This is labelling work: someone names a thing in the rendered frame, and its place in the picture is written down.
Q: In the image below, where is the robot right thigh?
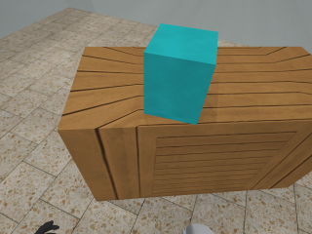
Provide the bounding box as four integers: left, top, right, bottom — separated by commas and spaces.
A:
181, 223, 214, 234

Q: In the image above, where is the carton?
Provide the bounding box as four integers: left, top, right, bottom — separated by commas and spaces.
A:
143, 23, 218, 125

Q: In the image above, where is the left robot hand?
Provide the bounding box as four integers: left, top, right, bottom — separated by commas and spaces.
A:
34, 220, 59, 234

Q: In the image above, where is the pedestal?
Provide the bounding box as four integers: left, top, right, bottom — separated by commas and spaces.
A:
57, 46, 312, 202

